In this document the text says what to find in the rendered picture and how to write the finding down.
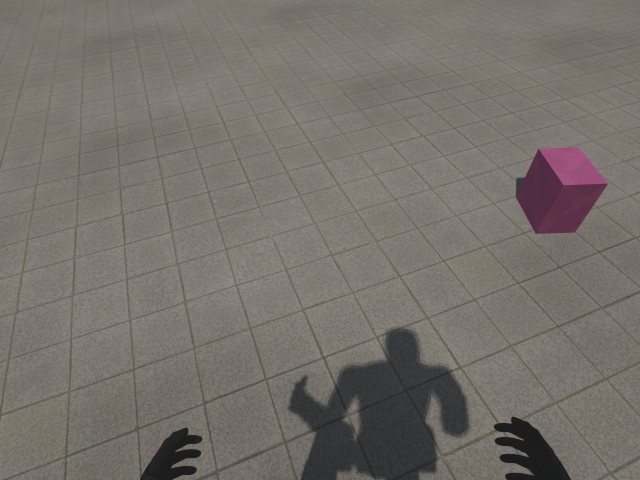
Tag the left robot hand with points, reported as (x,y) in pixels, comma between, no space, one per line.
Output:
(160,466)

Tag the carton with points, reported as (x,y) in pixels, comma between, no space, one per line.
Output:
(559,189)

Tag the right robot hand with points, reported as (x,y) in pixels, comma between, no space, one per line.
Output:
(542,461)

